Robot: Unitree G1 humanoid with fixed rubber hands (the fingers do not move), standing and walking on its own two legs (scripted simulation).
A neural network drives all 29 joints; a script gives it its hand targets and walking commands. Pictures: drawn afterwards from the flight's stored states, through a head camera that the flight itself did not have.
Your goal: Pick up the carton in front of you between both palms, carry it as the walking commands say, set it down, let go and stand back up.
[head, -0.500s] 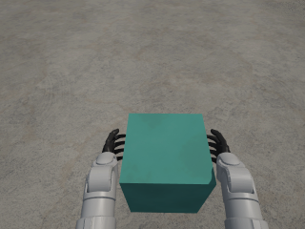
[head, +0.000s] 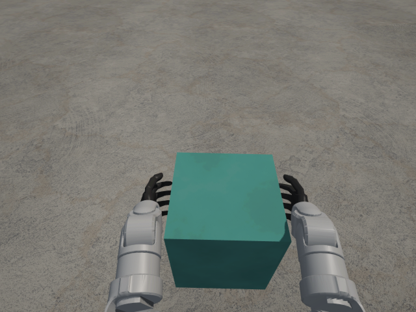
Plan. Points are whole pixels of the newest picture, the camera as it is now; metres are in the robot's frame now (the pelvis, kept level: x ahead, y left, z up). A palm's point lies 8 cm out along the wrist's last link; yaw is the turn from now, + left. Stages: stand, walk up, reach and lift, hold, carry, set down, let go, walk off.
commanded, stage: set down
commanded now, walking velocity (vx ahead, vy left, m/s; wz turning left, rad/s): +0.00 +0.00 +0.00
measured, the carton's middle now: (222, 223) +0.31 +0.01 -0.04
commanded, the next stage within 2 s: none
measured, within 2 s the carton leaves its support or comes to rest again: neither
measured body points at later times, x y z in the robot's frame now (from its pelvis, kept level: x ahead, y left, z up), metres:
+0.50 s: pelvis -0.02 +0.00 -0.06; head +0.18 +0.00 +0.34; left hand +0.39 +0.13 -0.14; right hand +0.37 -0.17 -0.14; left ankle +0.07 +0.11 -0.74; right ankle +0.02 -0.13 -0.74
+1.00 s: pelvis -0.02 +0.00 -0.18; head +0.24 +0.00 +0.18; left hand +0.45 +0.13 -0.28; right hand +0.43 -0.17 -0.28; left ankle +0.07 +0.11 -0.74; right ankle +0.02 -0.13 -0.74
